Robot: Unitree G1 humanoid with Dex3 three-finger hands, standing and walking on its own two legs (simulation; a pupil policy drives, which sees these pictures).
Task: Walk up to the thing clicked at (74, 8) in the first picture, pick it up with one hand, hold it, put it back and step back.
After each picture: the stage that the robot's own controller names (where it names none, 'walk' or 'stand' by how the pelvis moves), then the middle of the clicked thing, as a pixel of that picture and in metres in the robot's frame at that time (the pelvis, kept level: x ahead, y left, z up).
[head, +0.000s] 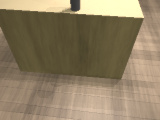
stand; out of the picture +1.04 +0.06 +0.06
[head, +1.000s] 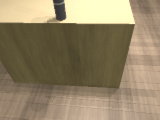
walk; out of the picture +0.93 +0.19 +0.08
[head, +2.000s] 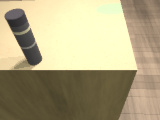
walk; (26, 40) +0.54 +0.26 +0.07
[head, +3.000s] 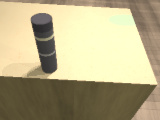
stand; (46, 46) +0.49 +0.15 +0.08
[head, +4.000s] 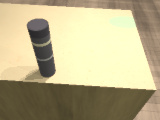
stand; (43, 51) +0.48 +0.16 +0.06
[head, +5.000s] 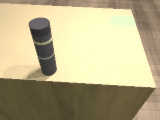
stand; (45, 50) +0.49 +0.16 +0.06
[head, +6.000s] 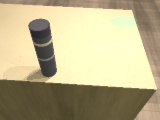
stand; (45, 51) +0.48 +0.16 +0.06
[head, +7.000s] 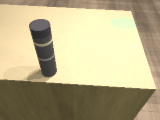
stand; (45, 51) +0.48 +0.16 +0.06
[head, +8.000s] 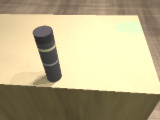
rise first; (49, 56) +0.47 +0.17 +0.06
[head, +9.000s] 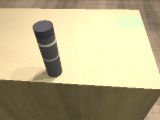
go down; (49, 52) +0.48 +0.17 +0.06
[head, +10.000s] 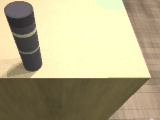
go down; (27, 42) +0.46 +0.16 +0.08
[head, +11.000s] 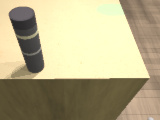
approach; (30, 44) +0.48 +0.16 +0.09
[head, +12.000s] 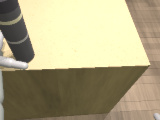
close; (15, 31) +0.48 +0.18 +0.12
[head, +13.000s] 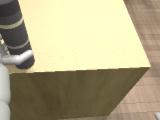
lift; (15, 36) +0.46 +0.18 +0.12
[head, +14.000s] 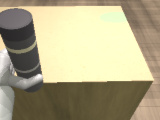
lift; (25, 58) +0.34 +0.15 +0.19
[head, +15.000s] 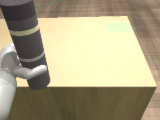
lift; (30, 48) +0.34 +0.15 +0.24
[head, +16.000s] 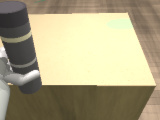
hold; (21, 54) +0.33 +0.17 +0.22
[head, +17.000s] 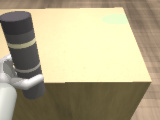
crouch; (26, 60) +0.34 +0.16 +0.18
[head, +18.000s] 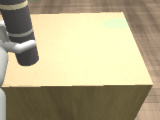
crouch; (19, 25) +0.41 +0.18 +0.25
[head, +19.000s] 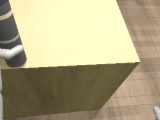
lower; (5, 31) +0.48 +0.19 +0.11
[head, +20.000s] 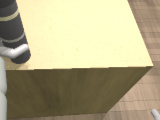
lower; (10, 29) +0.47 +0.19 +0.13
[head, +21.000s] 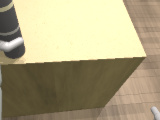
lower; (5, 22) +0.49 +0.19 +0.13
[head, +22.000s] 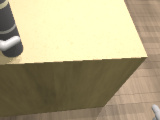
lower; (1, 20) +0.49 +0.20 +0.13
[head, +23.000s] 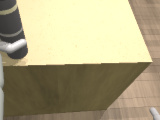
loosen; (8, 23) +0.48 +0.19 +0.13
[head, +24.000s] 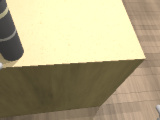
withdraw; (0, 26) +0.47 +0.19 +0.13
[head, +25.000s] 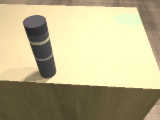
sink last; (42, 50) +0.45 +0.17 +0.10
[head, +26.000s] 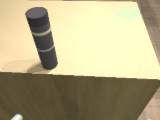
stand; (44, 42) +0.49 +0.18 +0.10
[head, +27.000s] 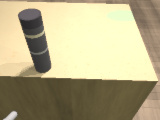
stand; (37, 44) +0.48 +0.18 +0.11
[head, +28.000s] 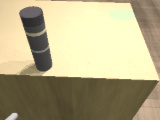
stand; (38, 43) +0.48 +0.17 +0.11
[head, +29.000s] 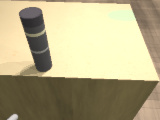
stand; (38, 43) +0.48 +0.17 +0.11
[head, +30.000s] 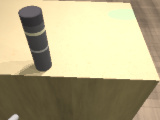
stand; (38, 42) +0.48 +0.18 +0.11
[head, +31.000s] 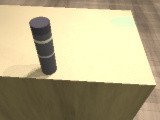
stand; (45, 49) +0.49 +0.17 +0.07
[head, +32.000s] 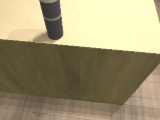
walk; (51, 10) +0.59 +0.13 +0.09
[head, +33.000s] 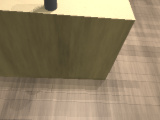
walk; out of the picture +0.82 +0.19 +0.07
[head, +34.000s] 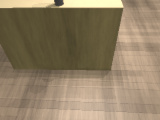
stand; out of the picture +1.13 +0.23 +0.07
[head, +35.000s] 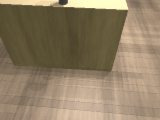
stand; out of the picture +1.12 +0.16 +0.06
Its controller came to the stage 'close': yes
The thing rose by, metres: 0.21
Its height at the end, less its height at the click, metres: +0.00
